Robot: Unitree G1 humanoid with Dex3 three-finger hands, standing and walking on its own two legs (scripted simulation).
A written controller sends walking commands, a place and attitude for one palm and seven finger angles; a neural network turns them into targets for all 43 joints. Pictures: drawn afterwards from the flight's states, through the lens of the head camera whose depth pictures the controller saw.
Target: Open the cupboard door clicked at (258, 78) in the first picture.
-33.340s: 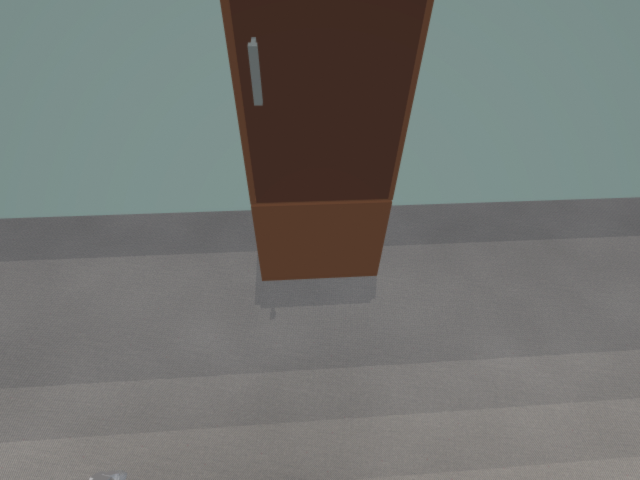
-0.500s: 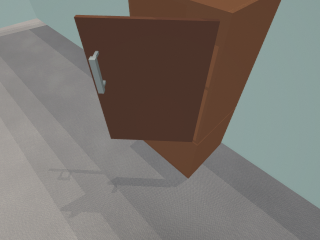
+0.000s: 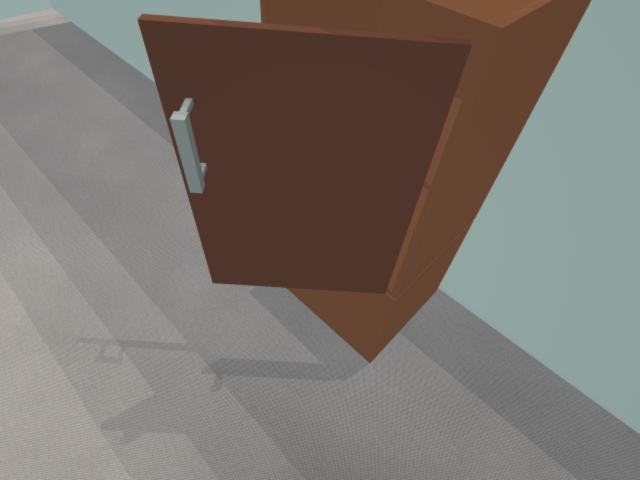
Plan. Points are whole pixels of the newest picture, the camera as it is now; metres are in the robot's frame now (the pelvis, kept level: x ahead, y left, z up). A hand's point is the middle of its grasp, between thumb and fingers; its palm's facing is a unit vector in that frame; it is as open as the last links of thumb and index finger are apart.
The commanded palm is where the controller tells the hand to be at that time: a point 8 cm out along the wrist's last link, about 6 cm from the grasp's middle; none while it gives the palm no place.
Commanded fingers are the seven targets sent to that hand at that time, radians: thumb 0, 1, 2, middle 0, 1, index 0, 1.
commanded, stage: come to a stop and stand still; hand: left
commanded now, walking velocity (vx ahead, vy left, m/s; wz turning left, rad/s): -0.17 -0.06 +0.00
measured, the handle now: (192, 147) +0.54 +0.24 +0.10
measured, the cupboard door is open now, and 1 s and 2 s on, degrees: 42 42 42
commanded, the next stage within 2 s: look again from close up in 1.30 s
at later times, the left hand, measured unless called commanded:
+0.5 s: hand out of the picture +0.09 +0.18 -0.16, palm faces +0.04 -0.98 -0.20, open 7.4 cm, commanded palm none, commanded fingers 0.00 0.90 0.90 -0.20 -0.30 -0.20 -0.30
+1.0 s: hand out of the picture +0.00 +0.25 -0.14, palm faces +0.07 -0.94 -0.34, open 7.4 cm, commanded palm none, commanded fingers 0.00 0.90 0.90 -0.20 -0.30 -0.20 -0.30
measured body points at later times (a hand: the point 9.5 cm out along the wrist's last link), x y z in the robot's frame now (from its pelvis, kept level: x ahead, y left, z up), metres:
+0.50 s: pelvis +0.02 +0.00 +0.01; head +0.05 +0.02 +0.46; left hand +0.09 +0.24 -0.15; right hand +0.07 -0.23 -0.14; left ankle -0.03 +0.10 -0.73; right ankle +0.00 -0.12 -0.72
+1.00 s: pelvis -0.05 +0.00 +0.01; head -0.08 -0.01 +0.46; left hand +0.00 +0.29 -0.11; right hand +0.06 -0.29 -0.11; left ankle -0.03 +0.10 -0.73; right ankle +0.00 -0.12 -0.73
